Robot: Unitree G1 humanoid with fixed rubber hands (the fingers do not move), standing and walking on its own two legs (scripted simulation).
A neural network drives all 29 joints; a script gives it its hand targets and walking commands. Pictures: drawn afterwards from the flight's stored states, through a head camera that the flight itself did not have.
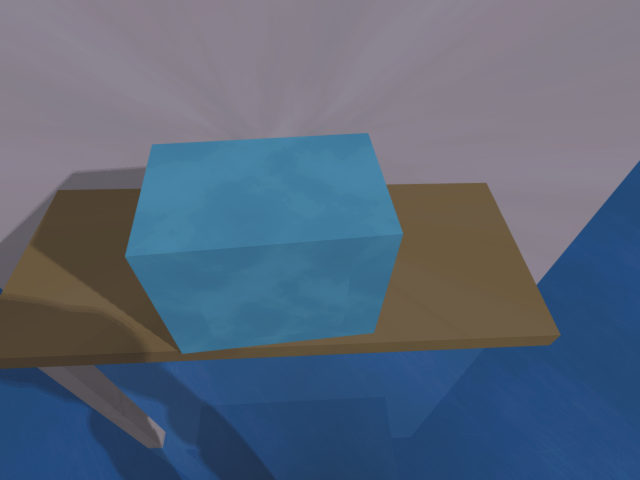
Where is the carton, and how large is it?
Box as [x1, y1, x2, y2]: [125, 133, 402, 353]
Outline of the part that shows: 367,133 152,144 125,257 182,353 373,332 402,236 402,232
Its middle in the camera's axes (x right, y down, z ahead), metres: -0.07 +0.02 +0.54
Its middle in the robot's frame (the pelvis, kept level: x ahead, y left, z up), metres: +0.40 +0.07 +0.05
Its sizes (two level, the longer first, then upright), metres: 0.280 0.179 0.230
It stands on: a table, 0.70 m high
